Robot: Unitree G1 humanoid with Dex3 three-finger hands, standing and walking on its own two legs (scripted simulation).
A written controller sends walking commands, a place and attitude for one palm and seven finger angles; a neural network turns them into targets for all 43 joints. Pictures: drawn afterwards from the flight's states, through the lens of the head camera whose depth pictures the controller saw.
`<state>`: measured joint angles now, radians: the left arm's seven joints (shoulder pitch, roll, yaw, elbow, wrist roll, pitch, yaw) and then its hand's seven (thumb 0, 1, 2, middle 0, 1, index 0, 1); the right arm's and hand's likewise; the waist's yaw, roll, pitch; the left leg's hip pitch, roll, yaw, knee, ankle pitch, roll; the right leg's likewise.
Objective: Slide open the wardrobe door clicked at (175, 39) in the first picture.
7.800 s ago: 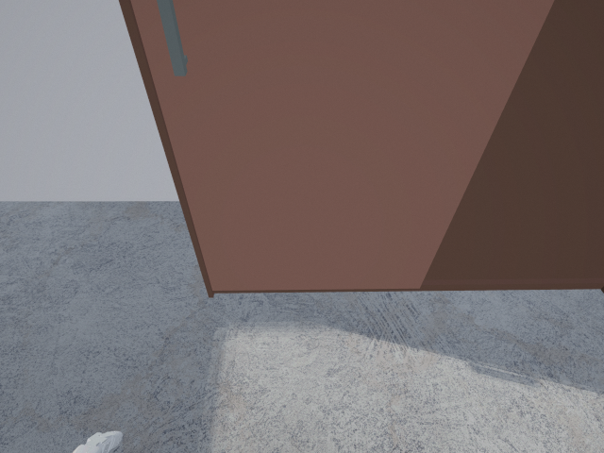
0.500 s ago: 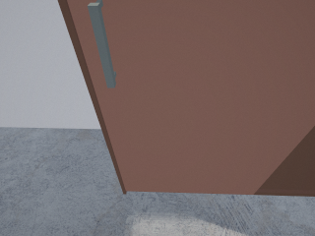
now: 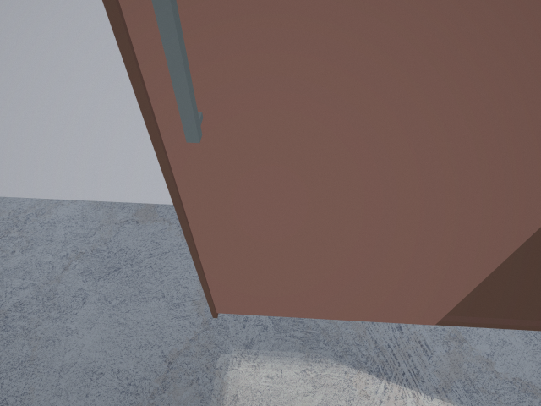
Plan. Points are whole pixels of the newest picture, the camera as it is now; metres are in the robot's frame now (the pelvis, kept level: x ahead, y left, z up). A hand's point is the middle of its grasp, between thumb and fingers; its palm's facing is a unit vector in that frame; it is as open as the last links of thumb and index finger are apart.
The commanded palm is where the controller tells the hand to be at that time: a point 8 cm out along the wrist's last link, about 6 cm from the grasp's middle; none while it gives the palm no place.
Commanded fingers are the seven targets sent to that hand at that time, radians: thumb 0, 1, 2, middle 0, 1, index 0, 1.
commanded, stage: come to a stop and stand still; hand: left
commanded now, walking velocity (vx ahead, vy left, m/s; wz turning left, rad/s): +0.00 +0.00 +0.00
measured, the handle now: (184, 69) +0.50 +0.15 +0.25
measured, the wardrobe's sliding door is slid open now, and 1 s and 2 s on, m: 0.00 0.00 0.00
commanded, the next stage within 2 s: look again from close up in 0.36 s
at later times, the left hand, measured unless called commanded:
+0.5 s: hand out of the picture +0.03 +0.17 -0.17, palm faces +0.01 -0.98 -0.20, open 7.3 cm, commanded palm none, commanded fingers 0.00 0.90 0.90 -0.20 -0.30 -0.20 -0.30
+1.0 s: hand out of the picture +0.03 +0.17 -0.17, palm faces +0.01 -0.98 -0.20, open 7.4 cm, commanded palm none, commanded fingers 0.00 0.90 0.90 -0.20 -0.30 -0.20 -0.30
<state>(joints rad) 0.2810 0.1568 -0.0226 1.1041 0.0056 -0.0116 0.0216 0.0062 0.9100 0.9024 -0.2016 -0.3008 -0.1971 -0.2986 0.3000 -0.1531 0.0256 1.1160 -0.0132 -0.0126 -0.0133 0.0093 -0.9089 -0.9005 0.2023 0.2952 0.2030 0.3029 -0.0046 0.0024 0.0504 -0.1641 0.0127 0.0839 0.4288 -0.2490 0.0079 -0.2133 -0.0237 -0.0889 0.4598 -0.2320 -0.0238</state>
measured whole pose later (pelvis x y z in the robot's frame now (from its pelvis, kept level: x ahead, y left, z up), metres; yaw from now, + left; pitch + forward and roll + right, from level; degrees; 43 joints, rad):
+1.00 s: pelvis +0.02 -0.01 +0.00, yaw +0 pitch -1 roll +1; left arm 0.24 0.18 -0.01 1.11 0.01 -0.02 0.02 0.00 0.91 0.90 -0.20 -0.30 -0.20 -0.30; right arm 0.24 -0.16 0.02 1.14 -0.02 -0.02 -0.02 0.01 -0.91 -0.90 0.20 0.30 0.20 0.30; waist 0.00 -0.01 0.04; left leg -0.12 0.03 0.08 0.40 -0.26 -0.01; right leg -0.17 -0.01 -0.10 0.44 -0.25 -0.04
